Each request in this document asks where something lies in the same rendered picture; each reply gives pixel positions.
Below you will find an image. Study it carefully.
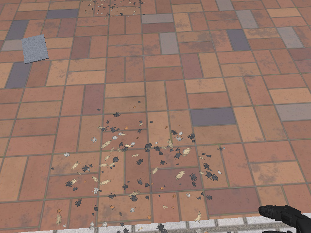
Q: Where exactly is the right robot hand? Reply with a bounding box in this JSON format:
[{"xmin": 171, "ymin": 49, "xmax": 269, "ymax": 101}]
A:
[{"xmin": 259, "ymin": 205, "xmax": 311, "ymax": 233}]

